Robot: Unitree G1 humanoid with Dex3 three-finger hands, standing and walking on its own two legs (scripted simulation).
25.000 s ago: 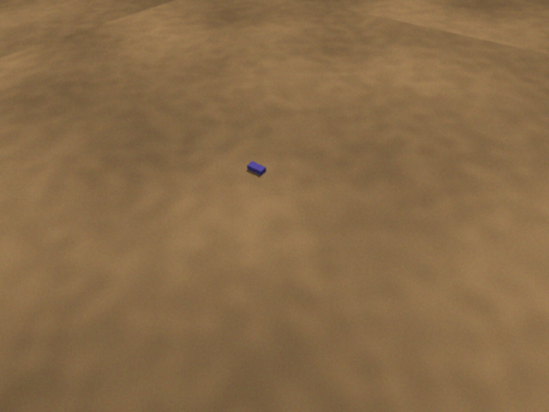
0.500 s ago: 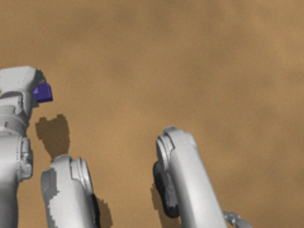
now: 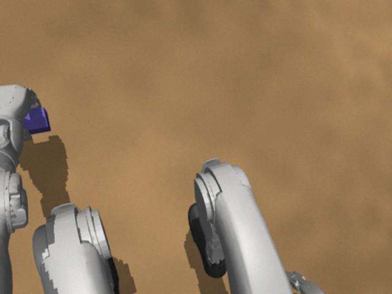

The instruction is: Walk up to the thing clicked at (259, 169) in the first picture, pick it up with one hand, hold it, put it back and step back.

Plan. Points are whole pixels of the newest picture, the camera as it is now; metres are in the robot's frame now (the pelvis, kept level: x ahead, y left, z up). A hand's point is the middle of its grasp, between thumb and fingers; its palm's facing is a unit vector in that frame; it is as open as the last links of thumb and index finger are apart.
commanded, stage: lower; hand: left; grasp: from above
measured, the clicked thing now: (21, 123) +0.51 +0.25 -0.22
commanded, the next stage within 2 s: rest in 0.04 s
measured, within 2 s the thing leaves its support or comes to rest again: rests again in 1.14 s
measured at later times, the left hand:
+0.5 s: hand (26, 127) +0.50 +0.24 -0.23, palm faces -0.46 -0.11 -0.88, open 7.4 cm
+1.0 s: hand (30, 127) +0.51 +0.24 -0.25, palm faces -0.45 -0.12 -0.89, open 7.4 cm
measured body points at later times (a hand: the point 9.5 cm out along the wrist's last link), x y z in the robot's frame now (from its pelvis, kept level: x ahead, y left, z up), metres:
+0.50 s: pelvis +0.00 +0.01 -0.01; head +0.28 +0.09 +0.33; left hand +0.52 +0.24 -0.18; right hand +0.01 -0.26 -0.08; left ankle +0.07 +0.13 -0.28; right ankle +0.11 -0.15 -0.28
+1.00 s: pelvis +0.00 +0.01 -0.02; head +0.29 +0.11 +0.32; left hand +0.53 +0.24 -0.20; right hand +0.00 -0.24 -0.07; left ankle +0.07 +0.13 -0.28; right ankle +0.11 -0.15 -0.28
